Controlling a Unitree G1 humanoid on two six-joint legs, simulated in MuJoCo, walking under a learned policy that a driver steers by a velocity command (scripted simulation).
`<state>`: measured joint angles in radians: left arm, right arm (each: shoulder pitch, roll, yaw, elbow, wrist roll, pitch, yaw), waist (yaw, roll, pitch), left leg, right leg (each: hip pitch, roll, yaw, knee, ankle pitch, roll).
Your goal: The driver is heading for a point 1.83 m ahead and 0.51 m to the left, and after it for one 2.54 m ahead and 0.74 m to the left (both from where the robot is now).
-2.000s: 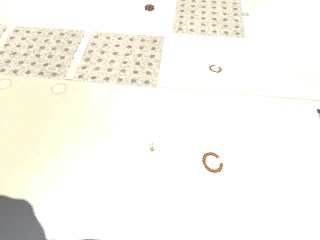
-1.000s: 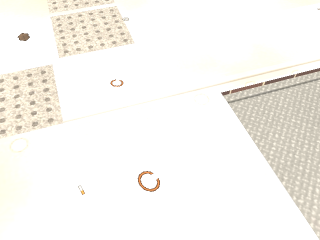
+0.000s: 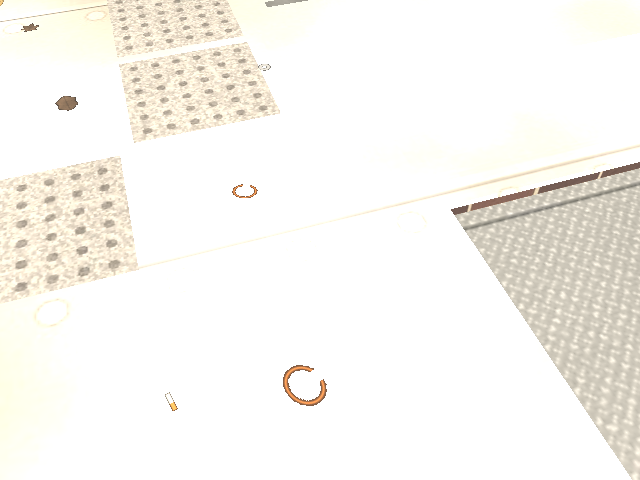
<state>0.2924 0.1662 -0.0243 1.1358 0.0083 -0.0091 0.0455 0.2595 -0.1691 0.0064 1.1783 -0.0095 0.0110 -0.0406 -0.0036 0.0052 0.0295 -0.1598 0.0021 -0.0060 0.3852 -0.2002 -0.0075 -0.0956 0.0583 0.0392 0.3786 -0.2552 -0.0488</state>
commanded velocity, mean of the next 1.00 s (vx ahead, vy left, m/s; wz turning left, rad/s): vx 0.00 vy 0.00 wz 0.00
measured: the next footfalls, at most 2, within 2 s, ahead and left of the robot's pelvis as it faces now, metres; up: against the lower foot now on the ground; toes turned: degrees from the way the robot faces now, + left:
right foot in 1.92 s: +0.45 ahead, +0.00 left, +0.00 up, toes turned -4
